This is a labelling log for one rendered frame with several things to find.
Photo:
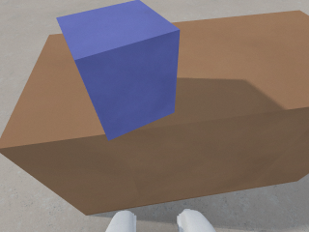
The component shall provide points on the carton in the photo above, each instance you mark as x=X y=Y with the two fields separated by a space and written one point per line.
x=127 y=56

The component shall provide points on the robot thigh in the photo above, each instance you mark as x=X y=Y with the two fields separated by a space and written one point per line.
x=193 y=221
x=123 y=221

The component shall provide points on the robot left thigh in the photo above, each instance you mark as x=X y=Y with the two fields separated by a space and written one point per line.
x=123 y=221

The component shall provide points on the robot right thigh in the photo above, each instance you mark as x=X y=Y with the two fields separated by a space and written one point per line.
x=193 y=221

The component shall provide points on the pedestal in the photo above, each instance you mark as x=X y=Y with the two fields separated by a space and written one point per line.
x=241 y=120

